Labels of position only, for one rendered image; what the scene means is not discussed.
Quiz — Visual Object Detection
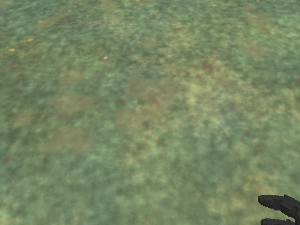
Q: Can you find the right robot hand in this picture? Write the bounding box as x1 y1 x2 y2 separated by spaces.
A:
258 194 300 225

